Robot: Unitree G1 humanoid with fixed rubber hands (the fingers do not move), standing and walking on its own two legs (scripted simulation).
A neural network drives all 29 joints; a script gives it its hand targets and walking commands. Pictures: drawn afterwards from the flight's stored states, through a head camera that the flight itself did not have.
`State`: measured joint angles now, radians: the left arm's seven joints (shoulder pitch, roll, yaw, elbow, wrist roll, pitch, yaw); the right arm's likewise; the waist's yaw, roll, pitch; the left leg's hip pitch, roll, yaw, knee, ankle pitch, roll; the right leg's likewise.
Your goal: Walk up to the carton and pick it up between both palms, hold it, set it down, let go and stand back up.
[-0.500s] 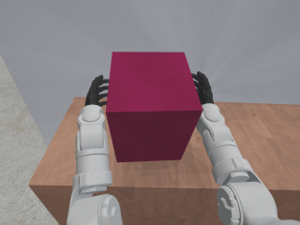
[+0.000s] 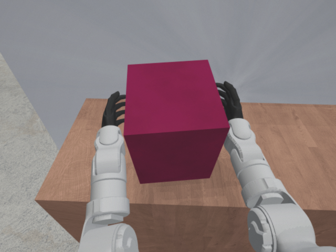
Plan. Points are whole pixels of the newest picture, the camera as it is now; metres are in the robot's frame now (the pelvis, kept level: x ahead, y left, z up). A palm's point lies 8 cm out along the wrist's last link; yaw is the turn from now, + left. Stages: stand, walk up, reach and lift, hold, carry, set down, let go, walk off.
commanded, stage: set down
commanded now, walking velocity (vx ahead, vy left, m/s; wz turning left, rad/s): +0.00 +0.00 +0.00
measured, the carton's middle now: (171, 125) +0.41 +0.03 +0.09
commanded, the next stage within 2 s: none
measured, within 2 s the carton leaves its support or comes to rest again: neither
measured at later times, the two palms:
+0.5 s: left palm (115, 135) +0.36 +0.17 +0.10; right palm (226, 115) +0.42 -0.12 +0.12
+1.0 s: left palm (113, 150) +0.35 +0.18 +0.05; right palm (215, 120) +0.44 -0.10 +0.08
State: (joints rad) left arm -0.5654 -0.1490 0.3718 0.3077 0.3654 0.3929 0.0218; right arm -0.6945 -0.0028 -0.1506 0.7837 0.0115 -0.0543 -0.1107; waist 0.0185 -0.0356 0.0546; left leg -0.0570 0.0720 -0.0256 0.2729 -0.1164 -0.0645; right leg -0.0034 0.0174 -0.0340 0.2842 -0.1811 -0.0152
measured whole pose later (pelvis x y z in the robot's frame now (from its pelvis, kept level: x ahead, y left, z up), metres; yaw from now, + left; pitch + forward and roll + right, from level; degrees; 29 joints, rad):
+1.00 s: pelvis +0.00 -0.02 +0.00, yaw -1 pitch +8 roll +0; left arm -0.59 -0.18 0.47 0.59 0.29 0.12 0.13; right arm -0.87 -0.04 -0.32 1.12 -0.16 -0.22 0.00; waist 0.15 -0.02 -0.04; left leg -0.34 0.11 -0.01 0.28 -0.08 -0.09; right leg -0.31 0.05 -0.02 0.32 -0.15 -0.04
